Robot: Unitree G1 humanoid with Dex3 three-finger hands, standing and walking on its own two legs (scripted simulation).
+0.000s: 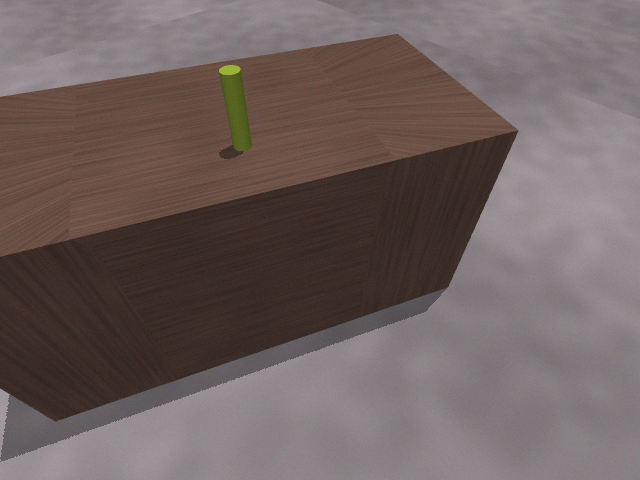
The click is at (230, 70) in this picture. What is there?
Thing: slim round
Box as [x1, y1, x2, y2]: [219, 65, 251, 150]
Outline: 227,65 219,69 219,74 233,146 237,150 246,150 251,146 240,69 235,65
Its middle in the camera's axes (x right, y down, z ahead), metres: -0.18 -0.29 +0.87
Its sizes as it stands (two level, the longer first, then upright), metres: 0.044 0.044 0.185
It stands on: a support 0.70 m high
